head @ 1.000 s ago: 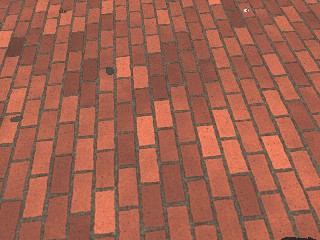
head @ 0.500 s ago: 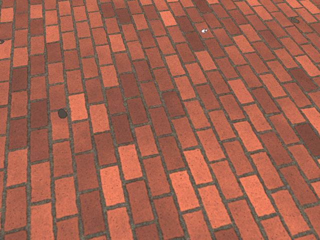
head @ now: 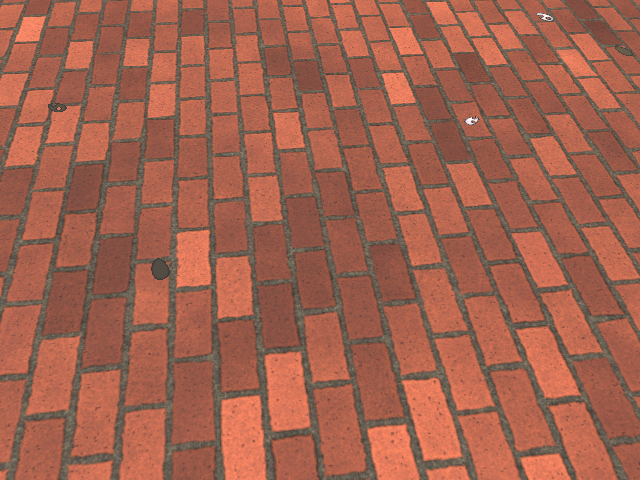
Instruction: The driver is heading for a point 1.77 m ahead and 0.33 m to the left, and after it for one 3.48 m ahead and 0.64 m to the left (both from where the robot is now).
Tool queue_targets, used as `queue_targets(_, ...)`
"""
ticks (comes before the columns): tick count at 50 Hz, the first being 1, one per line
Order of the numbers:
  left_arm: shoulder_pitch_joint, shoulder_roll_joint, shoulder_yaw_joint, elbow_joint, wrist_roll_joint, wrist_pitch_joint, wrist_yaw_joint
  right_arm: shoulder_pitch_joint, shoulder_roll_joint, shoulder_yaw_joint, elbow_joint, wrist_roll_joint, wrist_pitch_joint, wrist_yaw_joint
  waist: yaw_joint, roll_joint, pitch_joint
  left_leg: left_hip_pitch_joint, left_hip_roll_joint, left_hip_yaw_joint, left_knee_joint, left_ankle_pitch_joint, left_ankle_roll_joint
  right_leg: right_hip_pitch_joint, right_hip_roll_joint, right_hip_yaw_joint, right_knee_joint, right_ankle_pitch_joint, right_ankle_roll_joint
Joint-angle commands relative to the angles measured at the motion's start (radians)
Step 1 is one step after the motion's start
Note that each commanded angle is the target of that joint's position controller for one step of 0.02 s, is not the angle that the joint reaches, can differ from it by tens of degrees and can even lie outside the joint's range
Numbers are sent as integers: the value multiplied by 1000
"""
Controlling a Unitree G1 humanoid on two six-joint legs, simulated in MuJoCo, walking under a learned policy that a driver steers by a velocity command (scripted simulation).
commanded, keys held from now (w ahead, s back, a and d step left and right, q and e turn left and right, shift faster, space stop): q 0.38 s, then no key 0.62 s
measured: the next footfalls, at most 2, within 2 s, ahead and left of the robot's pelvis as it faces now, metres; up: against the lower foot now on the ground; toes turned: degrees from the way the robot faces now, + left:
left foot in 0.48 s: +0.03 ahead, +0.16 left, +0.00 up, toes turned +18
right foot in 0.86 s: +0.08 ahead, -0.07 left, +0.00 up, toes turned +17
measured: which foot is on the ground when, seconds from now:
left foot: down 0.00-0.14, up 0.16-0.46, down 0.48-1.00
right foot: down 0.00-0.48, up 0.50-0.84, down 0.86-1.00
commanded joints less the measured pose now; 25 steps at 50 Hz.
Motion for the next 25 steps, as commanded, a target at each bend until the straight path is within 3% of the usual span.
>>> queue_targets(1,-31,101,38,-69,-3,-2,24,-28,-199,-55,-75,1,-25,-6,20,244,42,-41,158,-292,-299,57,175,-12,35,6,81,-62,4)
queue_targets(4,0,96,45,-72,-2,-11,13,-49,-183,-62,-100,19,-41,-11,30,233,-48,91,168,-326,-203,350,189,-20,25,63,65,-67,-17)
queue_targets(6,55,119,54,-62,-6,-18,6,-94,-168,-62,-129,31,-32,-16,56,169,-110,58,121,-295,-121,368,144,127,-23,91,-58,102,-36)
queue_targets(7,80,175,70,-61,2,-14,7,-77,-134,-55,-147,27,-28,-16,38,48,-145,-41,48,-223,-8,240,96,250,-130,168,-84,278,-75)
queue_targets(8,85,220,83,-51,4,-2,6,-50,-98,-47,-158,30,-22,-13,20,-177,-123,-203,-68,-68,133,23,32,315,-272,311,-155,386,-168)
queue_targets(9,83,191,73,-66,9,-1,6,-43,-128,-57,-161,20,-20,-10,43,-267,-126,-295,-79,-22,350,-329,-4,337,-423,451,-205,510,-275)
queue_targets(10,72,161,59,-82,12,-7,9,-42,-175,-78,-155,23,-15,-4,39,-164,-116,-327,-50,-62,542,-360,-16,325,-444,442,-208,552,-308)
queue_targets(11,18,156,55,-103,11,-12,11,-30,-167,-83,-143,31,-4,-4,9,-89,-96,-334,-34,-75,605,-309,-23,295,-403,361,-198,529,-278)
queue_targets(12,-32,166,57,-110,-1,-15,11,-23,-149,-79,-142,32,9,-5,-9,-76,-57,-344,-13,-73,570,-241,-33,268,-363,283,-209,467,-239)
queue_targets(14,-32,181,61,-100,-2,-11,19,-59,-110,-65,-159,30,17,-2,10,-104,-34,-319,-2,-20,485,-151,-57,249,-311,180,-225,442,-211)
queue_targets(17,-10,203,69,-85,-3,6,29,-113,-79,-47,-204,35,11,20,39,-147,-72,-204,1,43,280,-99,-61,261,-289,74,-209,467,-200)
queue_targets(21,5,245,81,-71,-25,14,17,-101,-109,-55,-226,31,16,48,33,-168,-99,-42,-26,99,52,-36,-14,255,-323,59,-159,439,-176)
queue_targets(23,8,221,73,-53,-45,12,6,-30,-126,-66,-199,22,20,50,-7,-132,-96,131,-63,114,-164,139,43,174,-287,19,-66,305,-103)
queue_targets(24,62,173,59,-31,-25,8,-6,-2,-179,-83,-195,19,21,38,0,-1,-116,285,2,7,-217,371,82,55,-232,-51,68,137,-24)
queue_targets(25,52,98,29,-68,29,2,-23,9,-286,-99,-222,0,21,17,23,313,-143,431,296,-338,-202,804,216,-209,-107,-110,372,-407,76)
Over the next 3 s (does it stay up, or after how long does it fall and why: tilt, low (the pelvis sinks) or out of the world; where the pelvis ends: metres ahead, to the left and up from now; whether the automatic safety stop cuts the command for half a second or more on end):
stays up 0.81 0.29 0.00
